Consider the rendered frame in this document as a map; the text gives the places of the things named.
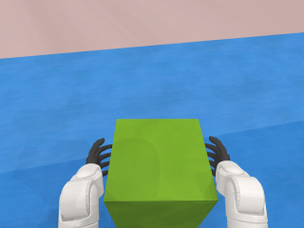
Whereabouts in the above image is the carton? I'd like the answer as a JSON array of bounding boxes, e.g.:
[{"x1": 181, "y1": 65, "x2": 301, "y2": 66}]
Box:
[{"x1": 104, "y1": 119, "x2": 219, "y2": 228}]

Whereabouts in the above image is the robot right forearm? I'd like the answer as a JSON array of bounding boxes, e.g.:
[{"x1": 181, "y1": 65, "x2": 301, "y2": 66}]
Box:
[{"x1": 216, "y1": 161, "x2": 268, "y2": 228}]

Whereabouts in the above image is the robot left hand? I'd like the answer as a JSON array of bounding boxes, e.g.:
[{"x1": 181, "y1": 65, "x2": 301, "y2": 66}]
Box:
[{"x1": 85, "y1": 138, "x2": 113, "y2": 177}]

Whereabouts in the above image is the robot left forearm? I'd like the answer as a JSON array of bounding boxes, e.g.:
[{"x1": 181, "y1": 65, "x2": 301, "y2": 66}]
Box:
[{"x1": 58, "y1": 163, "x2": 105, "y2": 228}]

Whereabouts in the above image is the robot right hand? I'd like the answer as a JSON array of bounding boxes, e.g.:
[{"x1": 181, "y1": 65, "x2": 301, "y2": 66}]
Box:
[{"x1": 204, "y1": 136, "x2": 230, "y2": 177}]

